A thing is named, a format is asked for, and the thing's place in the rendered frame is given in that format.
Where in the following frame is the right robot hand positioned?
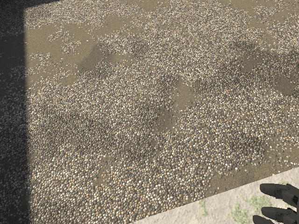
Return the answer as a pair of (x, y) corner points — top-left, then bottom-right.
(253, 183), (299, 224)

